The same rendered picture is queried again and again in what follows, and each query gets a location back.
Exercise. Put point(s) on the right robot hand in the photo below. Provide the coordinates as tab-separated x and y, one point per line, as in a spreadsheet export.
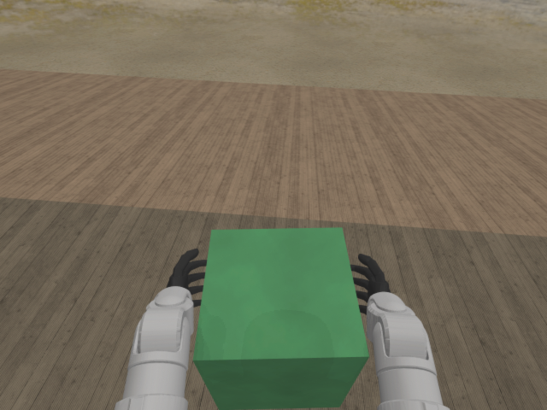
375	276

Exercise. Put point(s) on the robot right forearm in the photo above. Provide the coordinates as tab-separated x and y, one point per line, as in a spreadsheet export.
403	357

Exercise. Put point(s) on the robot left forearm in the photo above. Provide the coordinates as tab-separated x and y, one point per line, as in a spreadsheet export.
160	354

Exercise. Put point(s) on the left robot hand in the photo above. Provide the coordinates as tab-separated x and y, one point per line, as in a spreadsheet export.
180	275

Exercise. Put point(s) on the carton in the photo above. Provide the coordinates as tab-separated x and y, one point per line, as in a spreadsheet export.
279	323

